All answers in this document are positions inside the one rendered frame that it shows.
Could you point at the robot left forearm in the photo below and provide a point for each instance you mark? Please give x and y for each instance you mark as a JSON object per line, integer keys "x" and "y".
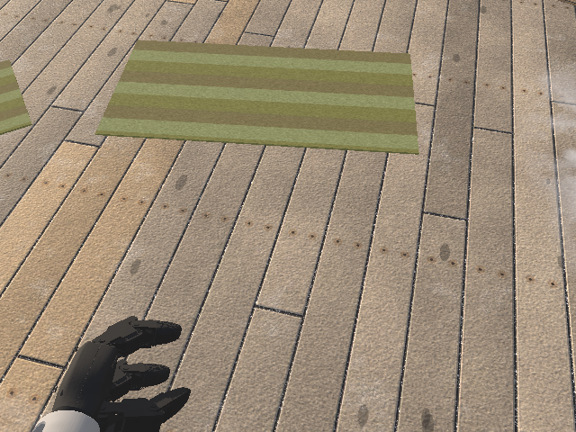
{"x": 66, "y": 421}

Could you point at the left robot hand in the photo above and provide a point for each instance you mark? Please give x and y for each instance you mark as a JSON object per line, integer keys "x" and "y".
{"x": 94, "y": 378}

